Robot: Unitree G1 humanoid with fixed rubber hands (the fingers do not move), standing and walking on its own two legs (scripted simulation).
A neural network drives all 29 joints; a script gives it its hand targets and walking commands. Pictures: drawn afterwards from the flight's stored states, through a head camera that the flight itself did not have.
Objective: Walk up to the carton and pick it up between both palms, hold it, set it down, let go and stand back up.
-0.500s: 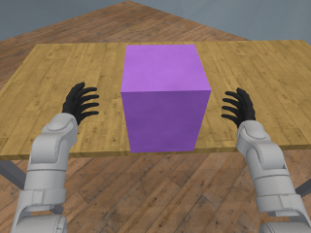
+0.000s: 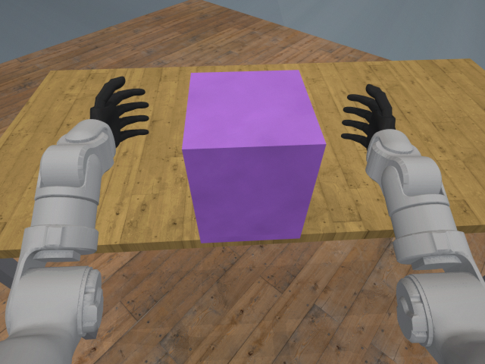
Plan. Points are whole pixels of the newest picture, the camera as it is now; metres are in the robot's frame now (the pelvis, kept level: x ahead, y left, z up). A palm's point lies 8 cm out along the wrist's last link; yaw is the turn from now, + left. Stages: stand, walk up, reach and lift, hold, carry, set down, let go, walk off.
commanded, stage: reach and lift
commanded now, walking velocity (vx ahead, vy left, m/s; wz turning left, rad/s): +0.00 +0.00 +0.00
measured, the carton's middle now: (248, 159) +0.47 +0.02 +0.08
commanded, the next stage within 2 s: none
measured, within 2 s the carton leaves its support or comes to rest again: neither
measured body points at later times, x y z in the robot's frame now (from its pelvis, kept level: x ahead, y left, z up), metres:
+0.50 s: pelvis +0.00 +0.00 +0.00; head +0.03 +0.01 +0.45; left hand +0.47 +0.23 +0.26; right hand +0.47 -0.18 +0.25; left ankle -0.01 +0.11 -0.75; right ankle -0.01 -0.13 -0.75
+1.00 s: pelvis +0.00 +0.00 +0.00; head +0.07 +0.00 +0.45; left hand +0.49 +0.22 +0.15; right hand +0.48 -0.17 +0.15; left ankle -0.01 +0.11 -0.75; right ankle -0.01 -0.13 -0.75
